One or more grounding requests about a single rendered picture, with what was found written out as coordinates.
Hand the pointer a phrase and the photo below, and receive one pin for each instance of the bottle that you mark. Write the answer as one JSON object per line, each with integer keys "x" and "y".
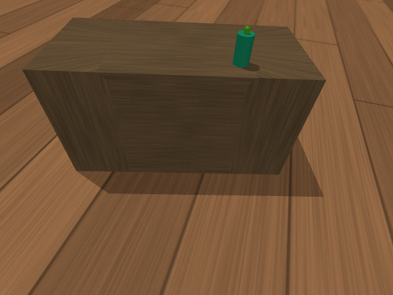
{"x": 243, "y": 47}

